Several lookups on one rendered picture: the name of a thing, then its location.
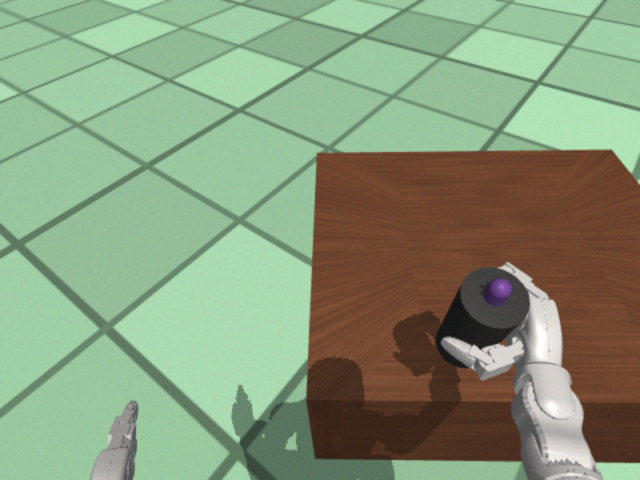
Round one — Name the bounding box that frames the right robot hand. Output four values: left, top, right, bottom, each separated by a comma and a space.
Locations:
441, 262, 563, 381

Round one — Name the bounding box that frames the bottle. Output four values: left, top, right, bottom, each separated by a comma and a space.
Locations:
436, 267, 530, 368

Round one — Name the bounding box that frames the right robot arm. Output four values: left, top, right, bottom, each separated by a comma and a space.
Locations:
511, 362, 604, 480

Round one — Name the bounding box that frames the left robot hand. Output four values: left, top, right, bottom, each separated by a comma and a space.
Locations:
89, 400, 138, 480

